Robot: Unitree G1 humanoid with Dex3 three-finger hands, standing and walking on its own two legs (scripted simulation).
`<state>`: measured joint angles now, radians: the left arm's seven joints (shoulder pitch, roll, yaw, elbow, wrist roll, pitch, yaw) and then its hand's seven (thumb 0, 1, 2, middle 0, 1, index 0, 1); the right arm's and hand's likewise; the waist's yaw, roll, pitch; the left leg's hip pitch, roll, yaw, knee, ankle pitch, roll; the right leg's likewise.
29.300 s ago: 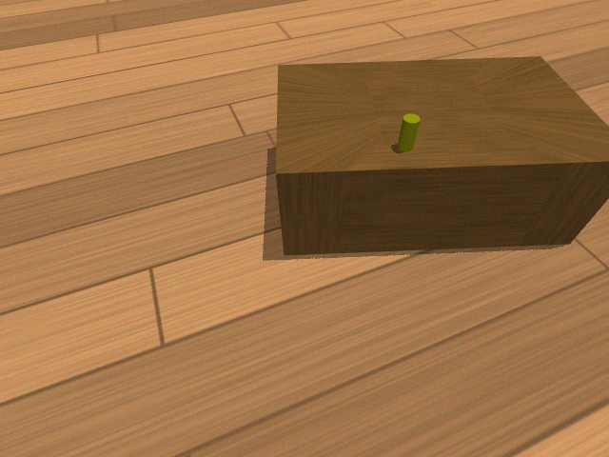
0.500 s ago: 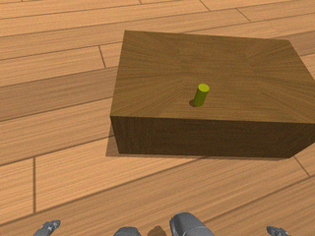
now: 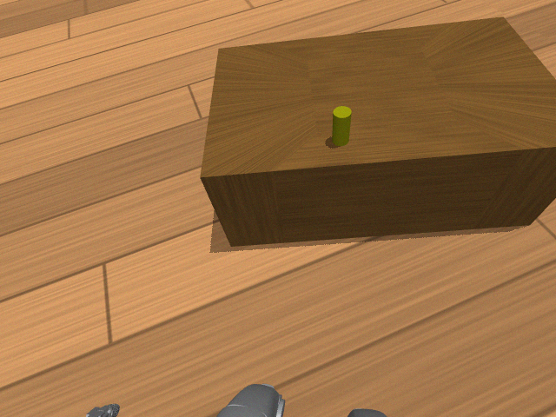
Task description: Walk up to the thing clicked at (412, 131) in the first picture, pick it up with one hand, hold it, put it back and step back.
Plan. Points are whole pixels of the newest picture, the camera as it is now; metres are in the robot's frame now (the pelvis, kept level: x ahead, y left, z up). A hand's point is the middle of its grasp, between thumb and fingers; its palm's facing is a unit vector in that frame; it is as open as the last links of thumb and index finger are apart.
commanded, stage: step back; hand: right
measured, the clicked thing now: (341, 126) +0.91 -0.12 -0.26
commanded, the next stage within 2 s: stand in 1.68 s
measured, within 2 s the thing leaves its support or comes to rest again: neither
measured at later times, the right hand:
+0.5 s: hand out of the picture -0.01 -0.28 -0.15, palm faces -0.09 +0.91 -0.40, open 7.3 cm
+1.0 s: hand out of the picture -0.18 -0.27 -0.15, palm faces -0.10 +0.93 -0.36, open 7.3 cm
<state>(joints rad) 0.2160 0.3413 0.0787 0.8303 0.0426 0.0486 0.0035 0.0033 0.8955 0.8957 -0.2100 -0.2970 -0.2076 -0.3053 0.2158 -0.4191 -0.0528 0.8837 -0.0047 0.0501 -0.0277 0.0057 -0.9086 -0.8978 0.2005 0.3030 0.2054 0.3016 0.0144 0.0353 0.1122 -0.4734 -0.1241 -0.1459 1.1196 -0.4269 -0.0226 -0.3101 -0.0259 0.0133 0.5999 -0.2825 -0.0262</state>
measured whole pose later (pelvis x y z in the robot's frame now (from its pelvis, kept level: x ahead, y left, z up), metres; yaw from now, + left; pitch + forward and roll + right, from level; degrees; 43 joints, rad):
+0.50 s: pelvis -0.17 -0.02 -0.02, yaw +1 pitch -1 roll +0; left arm 0.18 0.38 0.06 0.87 0.01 0.02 0.02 0.00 0.90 0.90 -0.21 -0.30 -0.20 -0.30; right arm 0.07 -0.40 -0.04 0.80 -0.04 0.05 0.00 0.00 -0.91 -0.90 0.20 0.30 0.21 0.30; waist 0.03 0.00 0.16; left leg -0.43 0.04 0.02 0.65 -0.20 0.00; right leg -0.21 0.01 0.04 0.67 -0.44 0.01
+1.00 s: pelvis -0.25 -0.01 +0.00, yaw +5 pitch -3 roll +1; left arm 0.24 0.41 0.06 0.96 0.02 0.01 -0.01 0.00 0.90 0.90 -0.21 -0.30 -0.20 -0.30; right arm 0.26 -0.35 -0.06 0.98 -0.05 -0.01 0.03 0.01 -0.91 -0.90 0.20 0.30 0.21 0.30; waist 0.00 -0.04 0.05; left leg -0.19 -0.03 -0.01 0.54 -0.31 0.03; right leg -0.38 -0.03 0.03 0.90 -0.47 -0.02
